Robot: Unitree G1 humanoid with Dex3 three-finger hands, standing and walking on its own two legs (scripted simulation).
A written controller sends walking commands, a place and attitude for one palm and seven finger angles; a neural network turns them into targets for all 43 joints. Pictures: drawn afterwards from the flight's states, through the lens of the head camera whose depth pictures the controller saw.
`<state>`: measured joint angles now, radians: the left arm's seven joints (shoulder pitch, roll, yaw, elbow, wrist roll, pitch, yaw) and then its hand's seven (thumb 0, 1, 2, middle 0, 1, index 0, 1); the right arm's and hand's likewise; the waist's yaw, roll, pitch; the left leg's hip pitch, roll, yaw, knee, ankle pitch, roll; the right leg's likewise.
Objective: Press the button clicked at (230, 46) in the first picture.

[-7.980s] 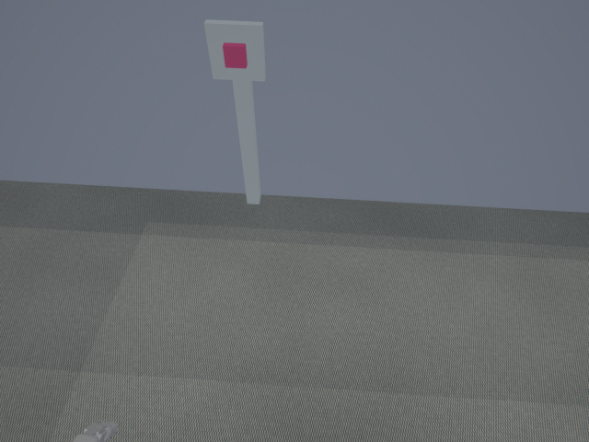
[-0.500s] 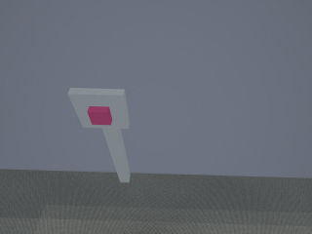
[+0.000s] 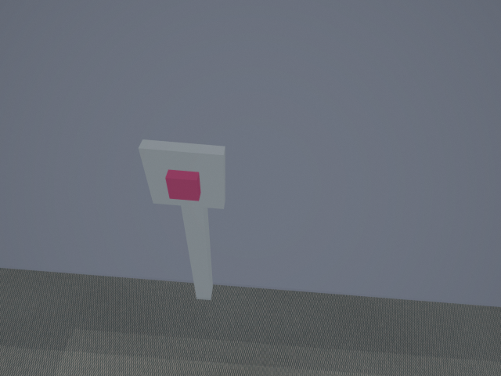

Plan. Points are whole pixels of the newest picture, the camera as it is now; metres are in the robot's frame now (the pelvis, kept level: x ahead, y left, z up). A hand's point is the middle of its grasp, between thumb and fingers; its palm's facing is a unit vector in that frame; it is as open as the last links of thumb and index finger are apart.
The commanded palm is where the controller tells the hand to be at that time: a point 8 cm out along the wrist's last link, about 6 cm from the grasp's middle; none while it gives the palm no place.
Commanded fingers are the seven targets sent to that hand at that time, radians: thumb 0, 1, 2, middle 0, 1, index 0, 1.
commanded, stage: raise the hand and make a fist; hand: left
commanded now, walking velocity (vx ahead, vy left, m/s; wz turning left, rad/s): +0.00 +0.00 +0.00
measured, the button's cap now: (184, 184) +0.52 +0.18 -0.03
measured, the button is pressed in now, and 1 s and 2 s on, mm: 0 0 0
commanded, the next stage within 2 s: aim a knuckle at the button in 1.96 s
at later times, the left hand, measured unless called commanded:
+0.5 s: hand out of the picture +0.14 +0.17 -0.07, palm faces +0.10 -0.99 -0.05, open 4.6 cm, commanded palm +0.12 +0.23 -0.06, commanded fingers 0.00 0.90 0.90 -0.97 -1.14 -0.97 -1.14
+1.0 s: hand (145, 342) +0.19 +0.18 -0.06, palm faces -0.01 -1.00 -0.04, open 3.1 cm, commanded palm +0.16 +0.24 -0.05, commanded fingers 0.00 0.90 0.90 -1.30 -1.50 -1.30 -1.50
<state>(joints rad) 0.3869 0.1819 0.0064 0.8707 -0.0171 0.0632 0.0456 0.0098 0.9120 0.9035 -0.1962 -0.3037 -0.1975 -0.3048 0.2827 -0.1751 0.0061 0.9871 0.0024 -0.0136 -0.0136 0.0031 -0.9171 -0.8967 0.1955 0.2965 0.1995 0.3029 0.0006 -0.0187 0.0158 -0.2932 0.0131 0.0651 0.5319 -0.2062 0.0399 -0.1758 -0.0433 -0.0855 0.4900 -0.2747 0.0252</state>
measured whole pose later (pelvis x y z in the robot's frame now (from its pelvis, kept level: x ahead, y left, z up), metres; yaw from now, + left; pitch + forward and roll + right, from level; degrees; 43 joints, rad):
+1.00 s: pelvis +0.00 -0.02 -0.11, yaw +1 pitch +17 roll -3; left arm 0.50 0.24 0.20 -0.06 -0.31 -0.43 -0.34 0.02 0.90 0.90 -1.27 -1.47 -1.27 -1.47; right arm 0.21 -0.23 -0.05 0.55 0.03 -0.17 -0.05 0.01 -0.90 -0.90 0.20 0.30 0.20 0.30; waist -0.01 0.03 -0.17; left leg -1.06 0.04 -0.02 1.26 -0.50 0.01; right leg -0.92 0.02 -0.08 1.24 -0.62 -0.02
